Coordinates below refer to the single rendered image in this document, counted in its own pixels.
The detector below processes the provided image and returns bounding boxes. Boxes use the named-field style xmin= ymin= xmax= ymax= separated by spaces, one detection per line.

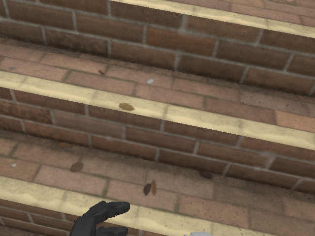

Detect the left robot hand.
xmin=69 ymin=201 xmax=130 ymax=236

